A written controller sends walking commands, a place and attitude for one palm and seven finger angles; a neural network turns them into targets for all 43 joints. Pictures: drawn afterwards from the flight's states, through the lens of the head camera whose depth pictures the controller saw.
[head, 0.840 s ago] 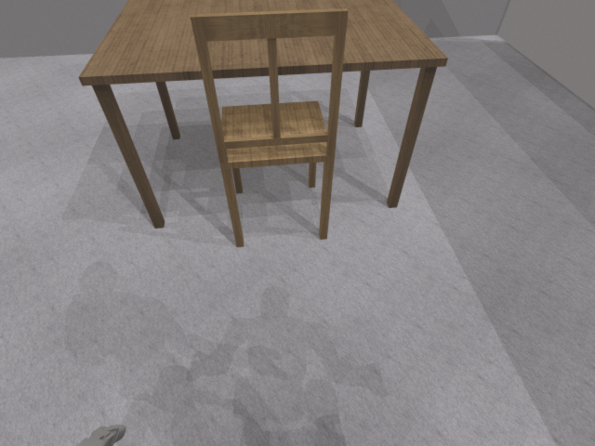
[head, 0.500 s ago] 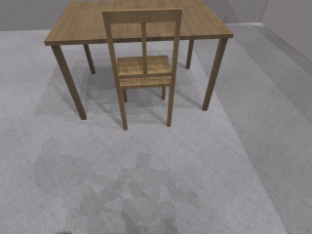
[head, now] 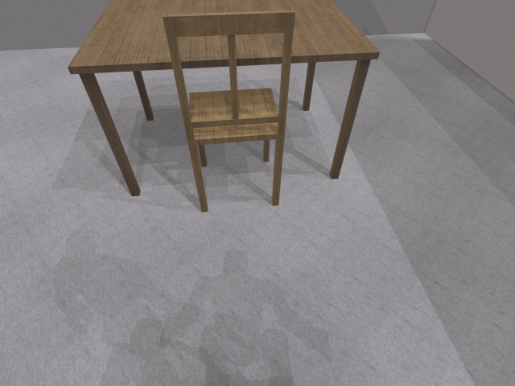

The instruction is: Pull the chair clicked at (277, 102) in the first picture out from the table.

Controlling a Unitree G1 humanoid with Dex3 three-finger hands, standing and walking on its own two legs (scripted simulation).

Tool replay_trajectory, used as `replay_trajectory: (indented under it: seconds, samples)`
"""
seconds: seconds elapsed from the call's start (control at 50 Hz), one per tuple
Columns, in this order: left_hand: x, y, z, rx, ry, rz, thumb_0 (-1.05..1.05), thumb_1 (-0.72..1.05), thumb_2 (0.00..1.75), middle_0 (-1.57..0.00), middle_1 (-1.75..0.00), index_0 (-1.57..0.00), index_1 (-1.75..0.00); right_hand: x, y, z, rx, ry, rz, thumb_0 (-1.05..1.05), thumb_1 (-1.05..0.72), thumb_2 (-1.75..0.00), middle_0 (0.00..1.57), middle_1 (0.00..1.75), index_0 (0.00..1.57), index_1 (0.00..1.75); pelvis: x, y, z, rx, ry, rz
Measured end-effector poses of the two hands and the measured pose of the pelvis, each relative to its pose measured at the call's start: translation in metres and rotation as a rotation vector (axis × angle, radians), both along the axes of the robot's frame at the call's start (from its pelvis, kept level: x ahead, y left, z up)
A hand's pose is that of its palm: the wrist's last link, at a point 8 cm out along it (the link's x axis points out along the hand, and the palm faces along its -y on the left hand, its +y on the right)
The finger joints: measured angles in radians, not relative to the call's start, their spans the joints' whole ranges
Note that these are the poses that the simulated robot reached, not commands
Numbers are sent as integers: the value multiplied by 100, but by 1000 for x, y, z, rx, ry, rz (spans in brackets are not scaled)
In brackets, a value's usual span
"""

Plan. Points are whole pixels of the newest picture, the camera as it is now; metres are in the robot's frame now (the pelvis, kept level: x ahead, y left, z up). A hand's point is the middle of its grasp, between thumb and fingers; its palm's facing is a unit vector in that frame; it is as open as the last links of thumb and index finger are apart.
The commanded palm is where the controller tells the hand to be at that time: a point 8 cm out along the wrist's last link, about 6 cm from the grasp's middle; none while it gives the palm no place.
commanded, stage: look at it before walking up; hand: left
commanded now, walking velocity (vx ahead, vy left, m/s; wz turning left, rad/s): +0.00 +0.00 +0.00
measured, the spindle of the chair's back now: (233, 80) +1.10 +0.15 -0.07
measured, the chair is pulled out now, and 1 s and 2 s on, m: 0.00 0.00 0.00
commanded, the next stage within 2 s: walk to a spot facing it in 0.60 s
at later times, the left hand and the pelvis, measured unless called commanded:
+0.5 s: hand out of the picture +0.07 +0.24 -0.15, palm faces -0.03 -0.94 -0.33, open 7.3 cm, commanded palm none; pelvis +0.00 +0.00 +0.00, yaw +0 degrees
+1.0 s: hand out of the picture +0.07 +0.20 -0.18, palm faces -0.10 -0.97 -0.23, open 7.3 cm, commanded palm none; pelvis +0.04 -0.01 -0.01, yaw -8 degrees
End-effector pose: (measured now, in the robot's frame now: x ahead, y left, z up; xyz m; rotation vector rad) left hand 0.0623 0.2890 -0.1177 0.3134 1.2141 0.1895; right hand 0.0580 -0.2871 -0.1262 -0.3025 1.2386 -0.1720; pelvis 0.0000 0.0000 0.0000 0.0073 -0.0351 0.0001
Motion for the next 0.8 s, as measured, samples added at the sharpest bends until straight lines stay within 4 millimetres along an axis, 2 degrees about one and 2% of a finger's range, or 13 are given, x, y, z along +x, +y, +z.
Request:
replay_trajectory:
  seconds: [0.24, 0.72, 0.8]
  samples:
    - [8, -3, 0, -9, -22, -10, 0, 91, 90, -20, -30, -21, -30, 7, 2, 3, 1, -23, 2, 0, -91, -90, 20, 30, 20, 30, 0, 0, 1, 0, 2, -3]
    - [6, 0, 1, -4, 1, -1, 0, 91, 90, -20, -30, -21, -30, 16, 2, 4, 0, -19, 5, 0, -91, -90, 20, 30, 20, 30, 7, 1, 2, -1, 4, -4]
    - [5, -4, -4, -12, 14, 5, 0, 91, 90, -20, -30, -21, -30, 15, 6, 1, 5, -19, -5, 0, -91, -90, 20, 30, 20, 30, 10, 1, 0, -3, 7, -22]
